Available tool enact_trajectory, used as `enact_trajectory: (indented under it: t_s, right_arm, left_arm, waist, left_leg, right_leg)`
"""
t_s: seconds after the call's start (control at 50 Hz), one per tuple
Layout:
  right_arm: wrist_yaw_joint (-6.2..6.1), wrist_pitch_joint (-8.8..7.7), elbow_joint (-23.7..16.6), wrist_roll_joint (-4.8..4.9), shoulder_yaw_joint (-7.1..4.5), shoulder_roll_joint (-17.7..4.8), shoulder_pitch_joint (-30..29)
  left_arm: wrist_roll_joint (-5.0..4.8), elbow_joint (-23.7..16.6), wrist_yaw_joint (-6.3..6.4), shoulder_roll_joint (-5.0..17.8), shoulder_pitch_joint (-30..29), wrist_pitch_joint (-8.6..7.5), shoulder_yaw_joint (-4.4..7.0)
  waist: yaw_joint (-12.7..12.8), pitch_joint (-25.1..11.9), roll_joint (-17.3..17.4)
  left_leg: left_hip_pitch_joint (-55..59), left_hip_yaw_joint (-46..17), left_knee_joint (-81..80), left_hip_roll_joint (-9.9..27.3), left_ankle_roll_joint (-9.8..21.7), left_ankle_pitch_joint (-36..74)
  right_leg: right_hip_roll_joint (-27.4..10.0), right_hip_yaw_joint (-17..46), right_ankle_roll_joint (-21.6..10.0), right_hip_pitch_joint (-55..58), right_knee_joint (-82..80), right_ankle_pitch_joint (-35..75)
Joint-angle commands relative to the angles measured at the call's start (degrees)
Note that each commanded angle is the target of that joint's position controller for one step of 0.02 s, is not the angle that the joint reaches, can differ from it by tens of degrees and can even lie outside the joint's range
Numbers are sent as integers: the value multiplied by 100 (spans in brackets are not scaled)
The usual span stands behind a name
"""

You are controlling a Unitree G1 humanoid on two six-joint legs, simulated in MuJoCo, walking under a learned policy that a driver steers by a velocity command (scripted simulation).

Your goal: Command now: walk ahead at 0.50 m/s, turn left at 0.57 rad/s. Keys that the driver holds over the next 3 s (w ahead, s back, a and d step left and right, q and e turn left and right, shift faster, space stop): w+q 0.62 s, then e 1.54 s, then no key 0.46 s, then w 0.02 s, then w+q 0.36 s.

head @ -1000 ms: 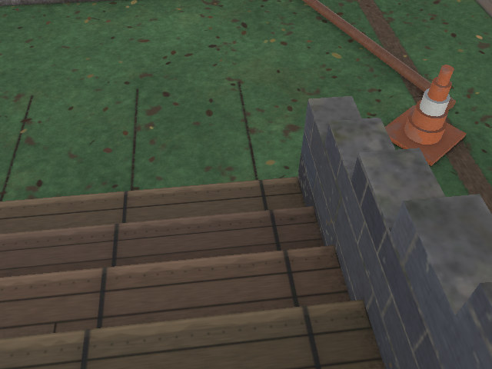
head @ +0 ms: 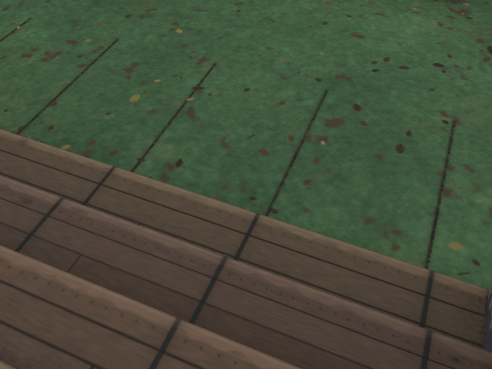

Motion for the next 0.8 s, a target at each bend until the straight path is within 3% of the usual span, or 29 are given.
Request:
enact_trajectory:
  t_s: [0.02,0.04,0.06,0.08,0.1,0.12,0.14,0.16,0.2,0.22,0.28,0.3,0.32,0.34,0.36,0.38,0.4,0.42,0.44,0.46,0.5,0.52,0.56,0.58,0.62,0.7,0.76,0.78,0.8]
  right_arm:
    - [-39,35,314,-97,-116,-347,1752]
    - [-3,-128,148,-51,56,-73,1261]
    - [17,-234,-83,106,35,-134,879]
    - [68,-266,-192,186,-11,-471,754]
    - [113,-303,-279,184,-40,-644,710]
    - [173,-325,-446,-13,-32,-692,496]
    - [114,-402,-386,-107,65,-296,811]
    - [20,-414,-428,-76,88,-187,965]
    - [-13,-305,-436,-163,88,-436,1303]
    - [-21,-253,-594,-211,136,-454,1356]
    - [-146,-63,-503,-95,202,-469,2072]
    - [-150,40,-503,-59,190,-685,2120]
    - [-65,108,-508,-126,185,-775,2145]
    - [123,83,-559,-261,274,-491,2215]
    - [258,51,-496,-52,419,470,3474]
    - [344,16,-632,194,370,90,3378]
    - [284,-43,-997,244,285,-231,2464]
    - [132,-77,-1146,215,193,-512,1512]
    - [23,-48,-1072,156,237,-388,1484]
    - [23,49,-1010,112,332,-87,1565]
    - [140,194,-967,-87,480,279,1718]
    - [223,151,-995,-153,464,224,1579]
    - [259,2,-1196,81,325,-146,569]
    - [307,72,-1140,98,335,-39,560]
    - [344,103,-1243,166,238,-248,407]
    - [221,159,-1480,167,177,-183,-174]
    - [186,271,-1695,171,141,-167,-757]
    - [-157,344,-1472,541,275,142,-1224]
    - [-318,380,-1390,546,296,141,-1183]
  left_arm:
    - [-43,-1348,189,803,-1498,-349,198]
    - [35,-1446,340,445,-1453,-301,141]
    - [41,-1319,414,180,-1266,-249,113]
    - [26,-1424,421,227,-1263,-183,112]
    - [21,-1494,406,319,-1114,-86,109]
    - [94,-1378,316,96,-683,-43,-15]
    - [220,-1463,300,-43,-948,-52,-75]
    - [145,-1579,279,173,-1183,-50,-64]
    - [-38,-1721,279,266,-1813,-35,-103]
    - [-26,-1755,279,411,-1828,-9,-60]
    - [25,-1729,221,819,-2231,15,43]
    - [16,-1694,211,910,-2072,13,125]
    - [-57,-1542,290,1244,-1464,-72,335]
    - [-92,-1247,346,1675,-303,-148,554]
    - [-15,-1338,215,2031,221,-118,593]
    - [176,-1339,72,2051,528,-56,591]
    - [124,-1284,-10,2058,207,-13,644]
    - [67,-1310,-50,1467,-227,-48,460]
    - [89,-1499,-52,754,-666,-97,203]
    - [136,-1525,-16,330,-902,-111,68]
    - [23,-1353,188,41,-1232,-239,-24]
    - [0,-1322,350,90,-1401,-400,-38]
    - [88,-1168,512,407,-1044,-567,-38]
    - [80,-904,509,682,-613,-559,-20]
    - [35,-744,450,1052,-252,-475,53]
    - [-98,-463,239,982,-35,-341,58]
    - [-132,-224,179,892,273,-310,126]
    - [-577,-380,318,662,-103,65,124]
    - [-529,-401,366,735,233,218,151]
  waist:
    - [-810,-73,-272]
    - [-324,282,-507]
    - [-206,471,-380]
    - [-68,492,46]
    - [37,255,138]
    - [234,190,88]
    - [-17,207,-26]
    - [-226,88,-129]
    - [-321,235,-64]
    - [-305,224,128]
    - [-520,600,-88]
    - [-413,523,1]
    - [-105,294,17]
    - [458,-556,-411]
    - [54,-2208,-2043]
    - [296,-2148,-1608]
    - [363,-1263,-1477]
    - [211,-261,-761]
    - [-98,-92,-111]
    - [-476,167,-182]
    - [-818,669,-206]
    - [-741,536,-147]
    - [-240,122,-189]
    - [-199,69,-481]
    - [-179,265,-188]
    - [-257,317,-355]
    - [-128,487,-433]
    - [-7,937,-386]
    - [201,855,-517]
  left_leg:
    - [2347,-2304,-398,2003,1849,2951]
    - [915,-2049,-723,1888,1750,2829]
    - [-383,-1697,-1340,1694,1845,2729]
    - [-814,-1780,-1510,1540,1901,2432]
    - [-1236,-1584,-1270,1364,1791,2193]
    - [-2060,-1351,-771,1113,1540,1895]
    - [-1552,-1558,-343,1007,1435,1312]
    - [-1357,-1359,83,764,1243,789]
    - [-2163,-1354,551,384,949,-727]
    - [-2263,-1479,898,381,888,-993]
    - [-971,-2375,1966,662,705,-1941]
    - [-688,-2436,2422,586,648,-1888]
    - [-900,-2260,3239,394,431,-1110]
    - [-1788,-1798,4897,16,-77,-332]
    - [-3295,-977,7815,-540,-395,-3503]
    - [-4684,-1023,9643,-522,-460,-3626]
    - [-6048,-1039,10140,-266,-409,-2980]
    - [-6294,-1021,9786,192,-286,-1884]
    - [-5304,-1208,8724,561,-156,-808]
    - [-4534,-1280,8395,870,-14,-220]
    - [-4306,-1395,7050,1124,187,468]
    - [-4012,-1240,5670,1120,210,1192]
    - [-2977,-776,3524,968,8,2334]
    - [-2914,-805,3491,934,-114,2378]
    - [-3538,-1068,2854,782,-149,2218]
    - [-2995,-693,1928,555,-162,1668]
    - [-2514,-389,1385,465,-191,922]
    - [-1974,414,681,133,-105,785]
    - [-1333,449,558,-56,-69,559]
  right_leg:
    - [-541,579,-257,-3353,-690,522]
    - [-667,840,-437,-2562,-2205,1638]
    - [-599,733,-462,-1571,-3314,2391]
    - [-333,487,-452,-1208,-3506,2571]
    - [-248,418,-477,-717,-3639,3043]
    - [-115,413,-576,-10,-3528,4230]
    - [-347,1030,-572,-917,-4232,5529]
    - [-274,985,-572,-975,-5184,6423]
    - [8,555,-329,98,-5981,7036]
    - [66,467,-199,337,-5865,6793]
    - [-156,689,-163,-20,-7544,6822]
    - [-76,487,-270,286,-7897,6697]
    - [7,188,-456,1238,-7683,6490]
    - [-486,452,-1100,3136,-6808,7251]
    - [-1769,1543,-2377,5265,-5257,10545]
    - [-2230,2623,-2711,5255,-5440,10497]
    - [-2509,3246,-2747,4388,-6027,7700]
    - [-2259,3013,-2395,2711,-6660,4833]
    - [-1907,2206,-2080,1372,-7042,4268]
    - [-1840,1965,-1969,151,-7397,4116]
    - [-1407,1448,-1814,-687,-7932,3360]
    - [-1049,965,-1700,-672,-7947,3679]
    - [-725,128,-1684,-690,-8069,4584]
    - [-896,126,-1768,-283,-8056,5139]
    - [-1326,301,-1723,883,-7853,6726]
    - [-942,13,-1262,1536,-7412,8095]
    - [-849,123,-1324,1706,-7364,8014]
    - [-549,-318,-1053,1421,-7349,7948]
    - [-503,-120,-1008,1314,-7137,8182]
Next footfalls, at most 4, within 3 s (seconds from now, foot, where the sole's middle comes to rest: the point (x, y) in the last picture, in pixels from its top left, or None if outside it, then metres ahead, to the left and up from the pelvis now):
0.34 right None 0.35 -0.17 -0.92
0.84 left None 0.52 0.11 -0.92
1.26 right None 0.49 -0.17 -0.92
1.78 left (261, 326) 0.73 0.04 -1.06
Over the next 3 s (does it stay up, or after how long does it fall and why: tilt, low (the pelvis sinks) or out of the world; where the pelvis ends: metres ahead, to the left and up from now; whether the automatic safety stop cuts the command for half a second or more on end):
stays up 0.65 -0.12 -0.31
